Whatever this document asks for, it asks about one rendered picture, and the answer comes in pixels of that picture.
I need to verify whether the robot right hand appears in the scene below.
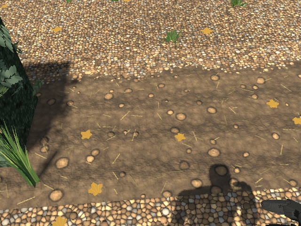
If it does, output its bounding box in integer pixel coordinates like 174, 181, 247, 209
261, 199, 301, 226

